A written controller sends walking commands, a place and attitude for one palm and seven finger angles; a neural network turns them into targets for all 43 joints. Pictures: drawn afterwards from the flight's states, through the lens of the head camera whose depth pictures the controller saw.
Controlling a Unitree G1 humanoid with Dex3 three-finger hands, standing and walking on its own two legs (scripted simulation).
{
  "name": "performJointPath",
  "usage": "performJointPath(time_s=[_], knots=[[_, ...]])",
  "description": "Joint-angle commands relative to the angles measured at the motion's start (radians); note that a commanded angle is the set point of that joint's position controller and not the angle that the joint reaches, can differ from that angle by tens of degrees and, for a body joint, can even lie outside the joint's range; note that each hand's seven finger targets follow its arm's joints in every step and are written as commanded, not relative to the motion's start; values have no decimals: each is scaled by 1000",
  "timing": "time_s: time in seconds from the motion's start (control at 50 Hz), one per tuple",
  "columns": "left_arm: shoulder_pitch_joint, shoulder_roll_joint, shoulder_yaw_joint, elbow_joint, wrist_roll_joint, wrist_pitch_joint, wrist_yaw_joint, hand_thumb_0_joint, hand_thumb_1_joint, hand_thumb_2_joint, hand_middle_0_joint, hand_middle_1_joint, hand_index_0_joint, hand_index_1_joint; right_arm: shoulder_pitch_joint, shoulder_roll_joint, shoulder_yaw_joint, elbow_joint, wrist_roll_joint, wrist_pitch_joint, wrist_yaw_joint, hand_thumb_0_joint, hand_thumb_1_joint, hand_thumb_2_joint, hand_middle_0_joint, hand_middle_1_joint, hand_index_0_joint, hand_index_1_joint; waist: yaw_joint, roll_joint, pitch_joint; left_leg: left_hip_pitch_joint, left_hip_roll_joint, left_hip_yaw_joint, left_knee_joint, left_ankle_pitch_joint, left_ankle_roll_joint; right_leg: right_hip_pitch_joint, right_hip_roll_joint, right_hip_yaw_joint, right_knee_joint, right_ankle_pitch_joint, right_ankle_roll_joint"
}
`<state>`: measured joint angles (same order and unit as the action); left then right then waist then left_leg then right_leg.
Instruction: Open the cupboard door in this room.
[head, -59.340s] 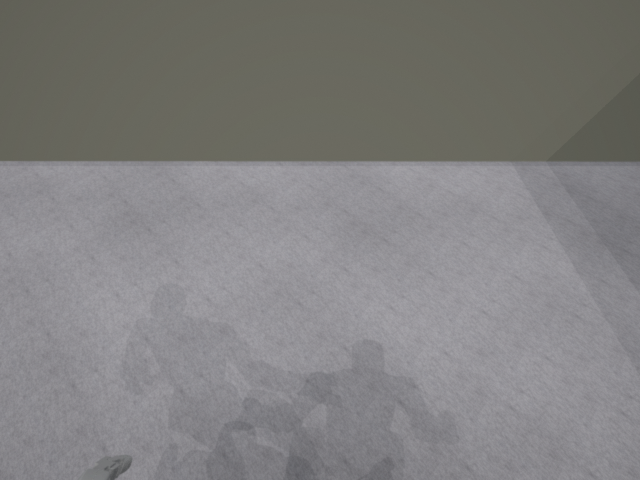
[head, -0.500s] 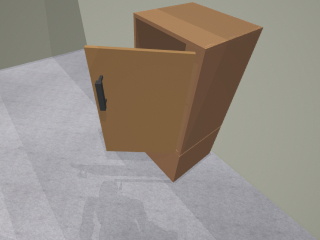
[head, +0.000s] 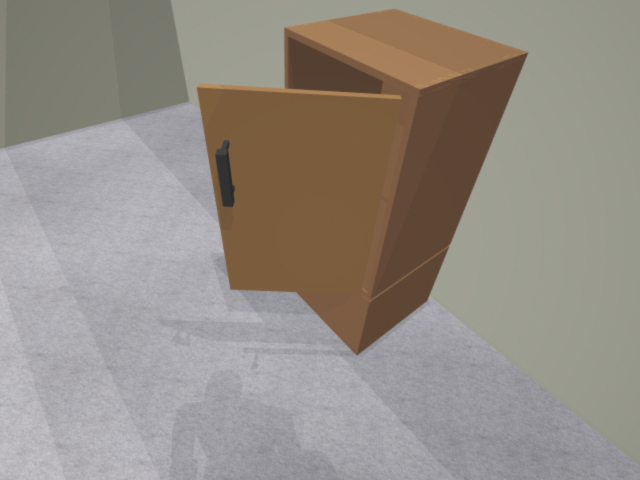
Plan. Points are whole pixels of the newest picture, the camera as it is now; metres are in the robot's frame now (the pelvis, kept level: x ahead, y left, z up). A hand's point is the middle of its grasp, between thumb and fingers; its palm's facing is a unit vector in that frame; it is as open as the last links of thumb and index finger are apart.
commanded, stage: come to a stop and stand still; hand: left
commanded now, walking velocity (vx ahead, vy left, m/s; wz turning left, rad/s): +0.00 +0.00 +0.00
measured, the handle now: (227, 173) +0.69 +0.24 +0.01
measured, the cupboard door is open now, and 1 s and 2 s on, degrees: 50 50 50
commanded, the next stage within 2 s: look again from close up in 0.86 s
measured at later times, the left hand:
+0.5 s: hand out of the picture -0.13 +0.30 -0.21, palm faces -0.02 -0.98 -0.19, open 7.3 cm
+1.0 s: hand out of the picture -0.11 +0.31 -0.16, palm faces -0.13 -0.98 -0.12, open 7.3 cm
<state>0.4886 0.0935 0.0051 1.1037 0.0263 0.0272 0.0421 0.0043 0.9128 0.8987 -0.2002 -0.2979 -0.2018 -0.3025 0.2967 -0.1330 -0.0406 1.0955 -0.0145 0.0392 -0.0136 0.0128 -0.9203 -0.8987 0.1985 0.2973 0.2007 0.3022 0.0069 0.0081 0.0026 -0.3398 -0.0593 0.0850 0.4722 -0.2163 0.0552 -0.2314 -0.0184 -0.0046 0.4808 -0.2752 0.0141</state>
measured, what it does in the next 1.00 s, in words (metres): walks backwards: right foot, then left foot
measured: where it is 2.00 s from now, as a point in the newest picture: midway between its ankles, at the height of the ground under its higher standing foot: outside the picture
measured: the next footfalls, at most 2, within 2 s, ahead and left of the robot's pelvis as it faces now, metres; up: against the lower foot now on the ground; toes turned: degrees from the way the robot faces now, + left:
right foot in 0.34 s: -0.10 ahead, -0.04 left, +0.00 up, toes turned -8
left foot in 0.52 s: -0.11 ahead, +0.24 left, +0.00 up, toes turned -1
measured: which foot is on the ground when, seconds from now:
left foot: down 0.00-0.30, up 0.32-0.50, down 0.52-1.00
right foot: down 0.00-0.14, up 0.16-0.32, down 0.34-0.52, up 0.54-1.00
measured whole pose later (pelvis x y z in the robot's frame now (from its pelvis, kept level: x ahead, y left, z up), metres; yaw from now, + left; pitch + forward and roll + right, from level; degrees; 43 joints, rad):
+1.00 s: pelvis -0.18 +0.14 +0.02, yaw -5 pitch +2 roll -2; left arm 0.24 0.21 0.06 1.00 0.03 0.07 -0.04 0.01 0.92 0.90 -0.20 -0.30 -0.20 -0.30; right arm 0.48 -0.12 -0.05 1.10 -0.04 -0.03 -0.03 0.01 -0.91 -0.90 0.20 0.30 0.20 0.30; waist -0.08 -0.03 -0.02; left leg -0.24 0.05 0.04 0.34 -0.14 0.02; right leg -0.53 -0.08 -0.01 0.92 -0.19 0.05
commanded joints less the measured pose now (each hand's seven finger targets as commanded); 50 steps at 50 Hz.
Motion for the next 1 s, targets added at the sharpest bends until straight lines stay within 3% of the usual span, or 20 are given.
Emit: performJointPath(time_s=[0.0,0.08,0.12,0.14,0.2,0.24,0.26,0.28,0.3,0.32,0.34,0.36,0.38,0.42,0.46,0.5,0.54,0.66,0.86,0.98], knots=[[-58,127,44,-59,2,0,14,0,900,900,-200,-300,-200,-300,176,-41,-28,-3,-4,15,-14,0,-900,-900,200,300,200,300,-89,-148,106,264,40,-63,240,-175,-66,-497,-146,158,-258,-427,-102],[-290,152,67,-135,5,-1,19,0,900,900,-200,-300,-200,-300,340,-27,-41,14,0,5,-13,0,-900,-900,200,300,200,300,-171,-68,129,317,113,-168,305,-227,-41,-674,-140,133,-88,-359,-83],[-168,79,66,-127,-16,20,14,0,900,900,-200,-300,-200,-300,283,-104,-39,-40,-18,-19,-23,0,-900,-900,200,300,200,300,-90,361,161,-147,323,-549,-355,-736,-50,-389,113,-29,504,-247,-18],[-83,74,76,-114,-8,46,15,0,900,900,-200,-300,-200,-300,128,-157,-46,-74,-15,-12,-28,0,-900,-900,200,300,200,300,-10,427,200,-489,361,-652,-539,-857,-77,-191,115,55,768,-197,-17],[339,109,120,-14,13,86,3,0,900,900,-200,-300,-200,-300,-247,-159,-30,-188,-13,-1,-26,0,-900,-900,200,300,200,300,233,327,95,-721,166,-232,-629,-504,-330,190,193,-148,1046,-92,-5],[678,163,154,63,-1,88,7,0,900,900,-200,-300,-200,-300,-423,-211,-55,-209,-30,7,-35,0,-900,-900,200,300,200,300,376,260,69,-690,46,2,-513,-220,-431,524,204,-301,515,-269,-16],[704,160,153,55,-9,78,11,0,900,900,-200,-300,-200,-300,-410,-180,-70,-183,-23,34,-37,0,-900,-900,200,300,200,300,397,-97,124,-527,-60,90,41,-191,-450,427,37,-219,-35,-386,-113],[333,96,49,-25,-27,67,23,0,900,900,-200,-300,-200,-300,-236,-29,-66,-167,4,53,-58,0,-900,-900,200,300,200,300,198,-681,177,-261,-62,-137,1107,-464,-257,-224,-230,151,-219,-235,-240],[-250,15,-8,-218,5,25,35,0,900,900,-200,-300,-200,-300,38,-58,-88,-199,2,70,-55,0,-900,-900,200,300,200,300,-146,-368,202,-290,-44,-368,1405,-352,-124,-608,-228,189,-158,-79,-227],[-553,149,40,-322,16,4,40,0,900,900,-200,-300,-200,-300,240,-57,-88,-148,-6,90,-42,0,-900,-900,200,300,200,300,-289,-248,117,-100,-29,-313,1479,-183,85,-681,-328,170,-273,-210,-226],[-707,262,67,-400,11,-26,39,0,900,900,-200,-300,-200,-300,369,-101,-68,-141,-11,73,-6,0,-900,-900,200,300,200,300,-407,-42,83,-29,55,-216,1347,-67,65,-622,-347,231,-371,-336,-219],[-626,304,76,-389,20,-37,21,0,900,900,-200,-300,-200,-300,410,-124,-53,-150,-21,52,7,0,-900,-900,200,300,200,300,-396,105,-55,-7,40,-56,1055,-77,-55,-382,-240,110,-251,-231,-118],[-403,195,73,-308,16,-41,22,0,900,900,-200,-300,-200,-300,169,-73,-35,-179,-21,30,1,0,-900,-900,200,300,200,300,-142,-114,107,-120,124,-82,750,-143,-66,-348,-220,259,-238,-293,-170],[-192,205,55,-198,22,-28,12,0,900,900,-200,-300,-200,-300,-25,-87,-35,-216,-8,-19,-7,0,-900,-900,200,300,200,300,-16,-149,174,-65,135,-80,279,-305,-50,-195,-242,215,-119,-258,-195],[-169,226,72,-167,14,-8,-19,0,900,900,-200,-300,-200,-300,148,-71,-21,-147,-16,-43,-3,0,-900,-900,200,300,200,300,-47,71,177,109,60,5,-30,-245,-45,-214,-102,54,127,-349,-119],[-168,136,61,-229,13,0,-45,0,900,900,-200,-300,-200,-300,237,-220,-46,-138,-29,-59,-29,0,-900,-900,200,300,200,300,-61,379,187,127,448,-675,-302,-562,90,-564,28,-10,635,-278,-26],[-281,189,79,-283,18,10,-69,0,900,900,-200,-300,-200,-300,123,-274,-50,-171,-32,-65,-45,0,-900,-900,200,300,200,300,-26,108,171,2,514,-776,-417,-675,125,-573,-38,124,760,-84,-22],[-161,179,82,-181,14,14,-90,0,900,900,-200,-300,-200,-300,78,-210,-45,-124,-15,-93,-50,0,-900,-900,200,300,200,300,2,101,37,101,319,-348,-317,-360,13,-484,2,88,786,165,13],[-269,160,69,-186,12,14,-88,0,900,900,-200,-300,-200,-300,234,-165,-39,-39,-16,-90,-46,0,-900,-900,200,300,200,300,-57,190,91,141,338,-329,-353,-323,37,-533,-66,35,612,174,46],[-296,117,48,-185,-3,1,-72,0,900,900,-200,-300,-200,-300,191,-181,-44,-41,-26,-67,-29,0,-900,-900,200,300,200,300,-63,202,35,72,318,-269,-298,-230,87,-227,-47,-73,239,-42,32]])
